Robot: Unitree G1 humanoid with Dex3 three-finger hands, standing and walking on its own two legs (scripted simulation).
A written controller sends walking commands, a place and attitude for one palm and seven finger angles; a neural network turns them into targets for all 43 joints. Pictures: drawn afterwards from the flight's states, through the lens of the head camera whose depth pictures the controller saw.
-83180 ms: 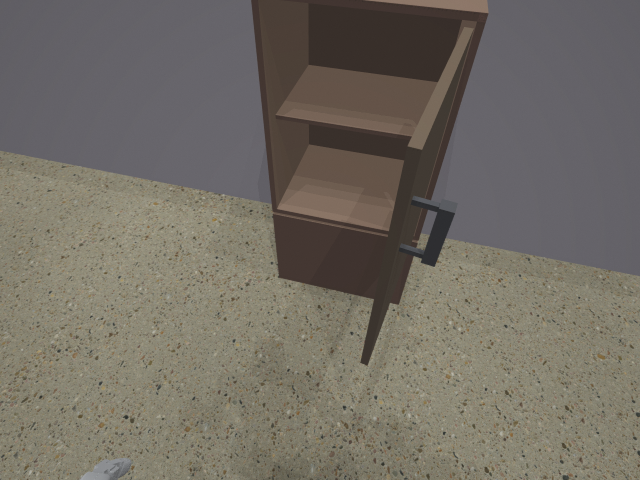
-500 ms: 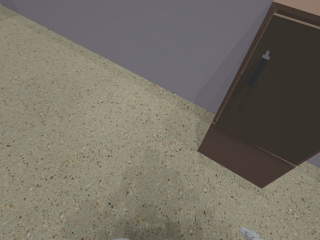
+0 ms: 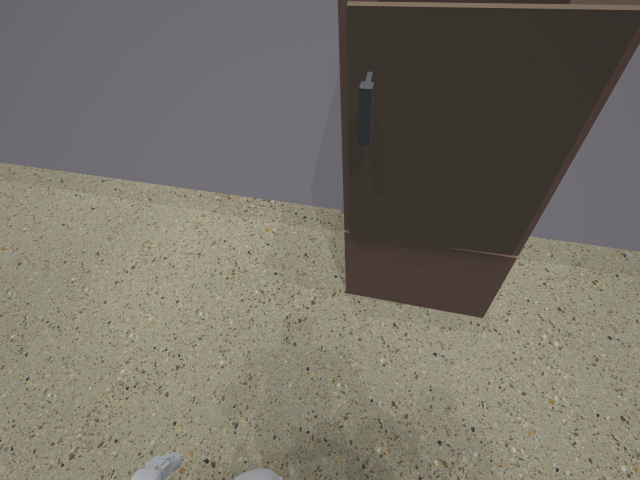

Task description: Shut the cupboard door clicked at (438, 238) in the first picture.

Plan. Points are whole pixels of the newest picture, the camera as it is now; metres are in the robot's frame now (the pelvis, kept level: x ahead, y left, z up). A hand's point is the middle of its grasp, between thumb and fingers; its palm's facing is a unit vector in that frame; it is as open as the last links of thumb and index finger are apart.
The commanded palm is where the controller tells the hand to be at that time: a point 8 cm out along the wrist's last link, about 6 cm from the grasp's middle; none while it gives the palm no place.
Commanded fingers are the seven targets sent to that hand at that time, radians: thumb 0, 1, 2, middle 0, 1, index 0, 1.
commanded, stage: turn to face it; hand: left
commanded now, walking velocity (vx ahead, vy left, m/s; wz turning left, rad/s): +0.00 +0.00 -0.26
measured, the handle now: (367, 109) +0.73 -0.07 +0.05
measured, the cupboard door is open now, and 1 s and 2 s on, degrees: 2 2 2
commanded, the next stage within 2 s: take the last steps up to it in 0.14 s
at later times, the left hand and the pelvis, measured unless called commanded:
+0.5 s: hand out of the picture +0.11 +0.21 -0.17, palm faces -0.10 -0.98 -0.17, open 7.4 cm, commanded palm none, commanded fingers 0.00 0.90 0.90 -0.20 -0.30 -0.20 -0.30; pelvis +0.04 +0.01 +0.01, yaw -8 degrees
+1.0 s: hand (304, 396) +0.26 +0.05 -0.16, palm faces -0.16 -0.96 -0.21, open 7.2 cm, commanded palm none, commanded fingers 0.00 0.90 0.90 -0.20 -0.30 -0.20 -0.30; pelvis +0.16 -0.12 +0.01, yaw -10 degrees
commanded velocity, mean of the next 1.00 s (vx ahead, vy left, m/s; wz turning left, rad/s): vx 0.20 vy -0.08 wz -0.12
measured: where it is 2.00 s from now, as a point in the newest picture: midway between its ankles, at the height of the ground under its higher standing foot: outside the picture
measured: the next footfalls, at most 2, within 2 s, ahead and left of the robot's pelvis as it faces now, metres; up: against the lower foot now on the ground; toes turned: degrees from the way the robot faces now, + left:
left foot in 0.32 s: +0.07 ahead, +0.13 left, +0.00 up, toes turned -2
right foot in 0.78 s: +0.22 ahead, -0.22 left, +0.00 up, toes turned -13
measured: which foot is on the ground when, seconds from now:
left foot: up 0.00-0.30, down 0.32-0.78, up 0.80-1.00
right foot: down 0.00-0.32, up 0.34-0.76, down 0.78-1.00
